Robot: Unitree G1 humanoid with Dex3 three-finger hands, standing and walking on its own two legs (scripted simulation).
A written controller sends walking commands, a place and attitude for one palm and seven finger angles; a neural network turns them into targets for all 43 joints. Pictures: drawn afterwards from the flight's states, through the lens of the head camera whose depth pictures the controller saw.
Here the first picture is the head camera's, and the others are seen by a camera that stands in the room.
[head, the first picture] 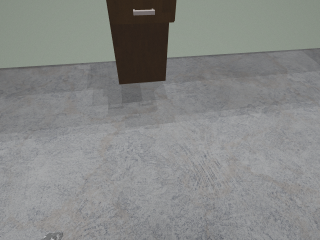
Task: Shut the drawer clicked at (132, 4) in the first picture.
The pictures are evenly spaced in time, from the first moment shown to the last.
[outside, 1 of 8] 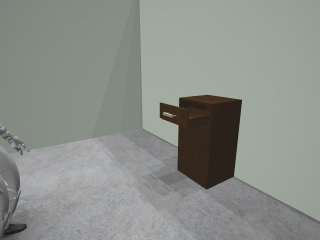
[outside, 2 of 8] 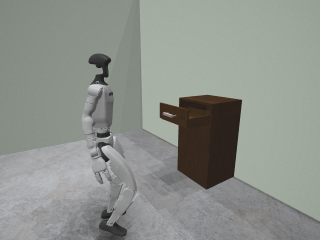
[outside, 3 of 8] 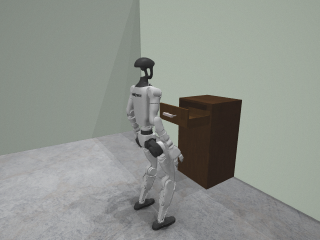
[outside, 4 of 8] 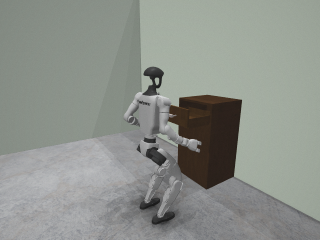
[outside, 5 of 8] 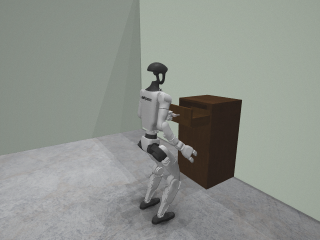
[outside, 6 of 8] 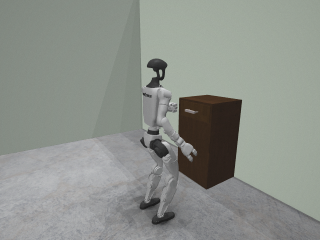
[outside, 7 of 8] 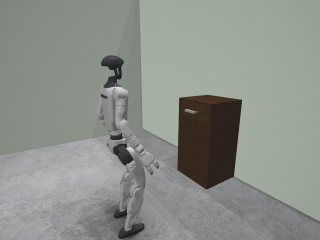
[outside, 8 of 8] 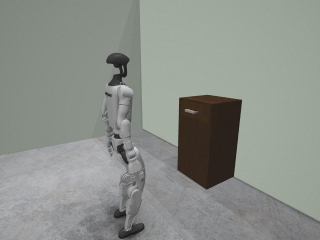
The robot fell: no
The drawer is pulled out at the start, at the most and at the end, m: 0.28 0.28 0.00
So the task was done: yes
